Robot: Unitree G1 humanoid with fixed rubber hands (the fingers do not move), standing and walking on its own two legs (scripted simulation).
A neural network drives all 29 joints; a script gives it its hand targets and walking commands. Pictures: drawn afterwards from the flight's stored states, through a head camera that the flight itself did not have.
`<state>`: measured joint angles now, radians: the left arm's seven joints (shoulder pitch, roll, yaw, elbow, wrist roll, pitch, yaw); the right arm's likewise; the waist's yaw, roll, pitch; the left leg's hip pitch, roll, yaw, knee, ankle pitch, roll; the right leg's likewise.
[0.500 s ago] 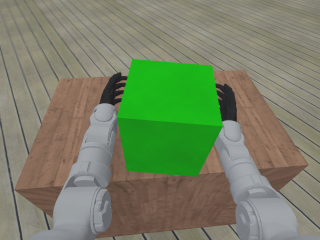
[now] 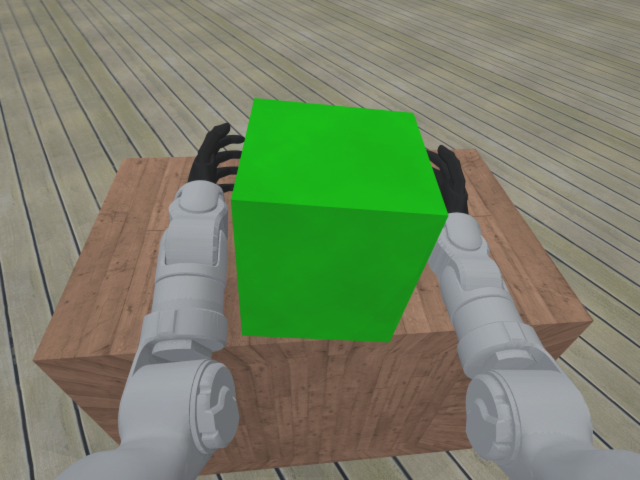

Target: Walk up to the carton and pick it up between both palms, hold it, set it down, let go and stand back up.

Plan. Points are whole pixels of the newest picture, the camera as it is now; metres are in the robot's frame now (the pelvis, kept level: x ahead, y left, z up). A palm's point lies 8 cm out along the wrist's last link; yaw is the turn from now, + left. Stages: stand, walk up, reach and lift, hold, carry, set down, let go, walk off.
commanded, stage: reach and lift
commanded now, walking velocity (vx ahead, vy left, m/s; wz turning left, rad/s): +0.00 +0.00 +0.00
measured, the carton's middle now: (325, 226) +0.40 -0.02 +0.11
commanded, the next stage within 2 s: hold in 1.54 s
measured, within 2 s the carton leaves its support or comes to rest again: neither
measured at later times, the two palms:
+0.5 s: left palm (188, 170) +0.39 +0.14 +0.22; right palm (451, 175) +0.38 -0.16 +0.20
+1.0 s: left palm (190, 153) +0.39 +0.13 +0.24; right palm (465, 150) +0.38 -0.17 +0.24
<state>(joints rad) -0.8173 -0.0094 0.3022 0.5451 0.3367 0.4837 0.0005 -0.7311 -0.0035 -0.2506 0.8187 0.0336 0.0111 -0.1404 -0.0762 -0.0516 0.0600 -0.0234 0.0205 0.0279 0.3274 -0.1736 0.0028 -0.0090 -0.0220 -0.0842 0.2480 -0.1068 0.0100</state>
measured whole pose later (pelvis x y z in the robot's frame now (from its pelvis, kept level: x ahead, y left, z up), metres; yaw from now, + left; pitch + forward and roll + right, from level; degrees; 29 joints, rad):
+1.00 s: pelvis +0.01 -0.01 +0.00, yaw +1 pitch -7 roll -1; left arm -0.83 0.04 0.31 0.31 0.26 0.82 0.02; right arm -0.89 -0.11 -0.05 0.68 0.28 0.40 -0.22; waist -0.10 -0.01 -0.03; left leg -0.04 0.03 0.00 0.36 -0.19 -0.02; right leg -0.03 0.00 -0.08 0.28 -0.14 -0.01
